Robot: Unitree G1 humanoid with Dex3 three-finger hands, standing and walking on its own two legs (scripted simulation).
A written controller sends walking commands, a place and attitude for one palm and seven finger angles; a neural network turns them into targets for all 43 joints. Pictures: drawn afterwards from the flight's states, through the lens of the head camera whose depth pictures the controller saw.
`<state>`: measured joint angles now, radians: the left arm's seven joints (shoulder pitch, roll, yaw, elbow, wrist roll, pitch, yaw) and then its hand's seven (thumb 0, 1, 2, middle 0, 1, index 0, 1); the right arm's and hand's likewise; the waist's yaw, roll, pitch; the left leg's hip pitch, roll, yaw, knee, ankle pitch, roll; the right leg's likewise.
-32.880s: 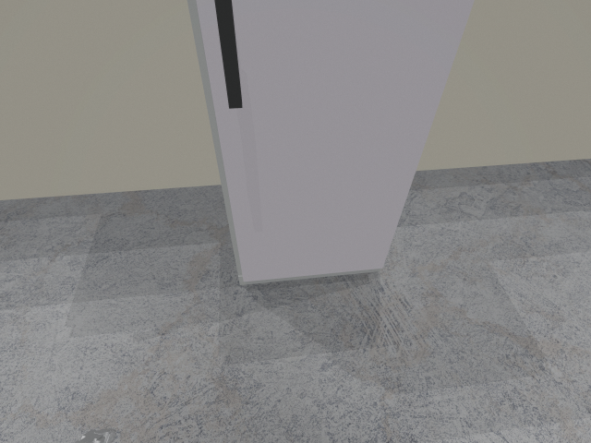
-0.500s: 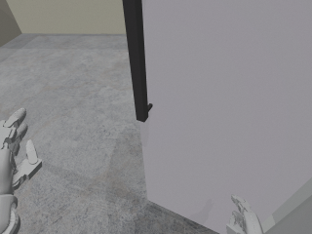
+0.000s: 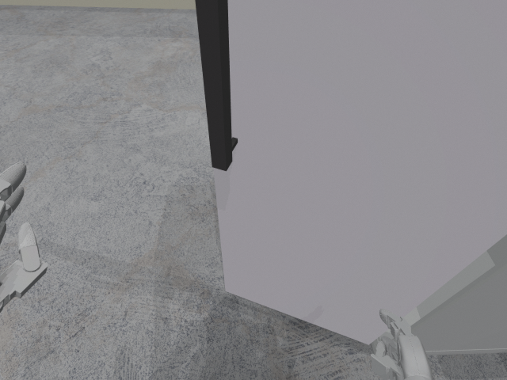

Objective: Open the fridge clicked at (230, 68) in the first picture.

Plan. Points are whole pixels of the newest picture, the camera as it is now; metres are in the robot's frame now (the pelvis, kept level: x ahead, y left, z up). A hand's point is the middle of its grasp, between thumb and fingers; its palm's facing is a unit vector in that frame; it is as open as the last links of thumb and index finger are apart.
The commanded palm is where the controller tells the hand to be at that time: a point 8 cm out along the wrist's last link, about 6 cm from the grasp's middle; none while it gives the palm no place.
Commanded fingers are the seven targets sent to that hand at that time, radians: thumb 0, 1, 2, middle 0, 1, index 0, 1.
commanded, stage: step back with the hand held close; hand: left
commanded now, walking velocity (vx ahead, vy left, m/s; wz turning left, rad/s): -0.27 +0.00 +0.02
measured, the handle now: (223, 61) +0.47 +0.08 +0.26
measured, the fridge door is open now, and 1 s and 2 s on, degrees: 68 68 68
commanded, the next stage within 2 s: stop stepping back and stand still in 1.10 s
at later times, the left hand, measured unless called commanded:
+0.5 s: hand out of the picture +0.14 +0.28 +0.17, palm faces +0.47 -0.76 -0.45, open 7.4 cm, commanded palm +0.06 +0.32 +0.18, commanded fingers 0.00 0.90 0.90 -0.20 -0.30 -0.20 -0.30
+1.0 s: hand out of the picture +0.06 +0.30 +0.19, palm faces +0.49 -0.77 -0.42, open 7.4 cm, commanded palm -0.01 +0.33 +0.18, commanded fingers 0.00 0.90 0.90 -0.20 -0.30 -0.20 -0.30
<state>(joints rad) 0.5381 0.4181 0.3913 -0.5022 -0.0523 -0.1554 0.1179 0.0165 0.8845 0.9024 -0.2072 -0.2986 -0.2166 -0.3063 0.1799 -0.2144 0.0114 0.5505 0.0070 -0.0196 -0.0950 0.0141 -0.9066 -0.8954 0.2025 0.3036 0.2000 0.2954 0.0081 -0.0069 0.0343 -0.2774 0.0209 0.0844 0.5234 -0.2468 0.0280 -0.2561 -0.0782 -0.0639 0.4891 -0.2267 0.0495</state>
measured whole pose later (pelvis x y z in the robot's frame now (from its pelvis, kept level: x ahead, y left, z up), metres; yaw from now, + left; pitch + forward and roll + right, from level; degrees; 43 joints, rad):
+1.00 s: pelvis -0.13 +0.02 +0.00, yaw +4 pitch +1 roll -6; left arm 0.47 0.45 0.48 -0.53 -0.04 -0.30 0.12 0.02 0.88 0.90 -0.21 -0.30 -0.22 -0.31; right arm 0.22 -0.17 -0.02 0.62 -0.01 -0.13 -0.07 0.01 -0.91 -0.90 0.20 0.30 0.20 0.30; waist 0.00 0.01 0.01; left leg -0.47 0.05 -0.03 0.47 -0.02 0.06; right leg -0.31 0.10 -0.02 0.83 -0.49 0.00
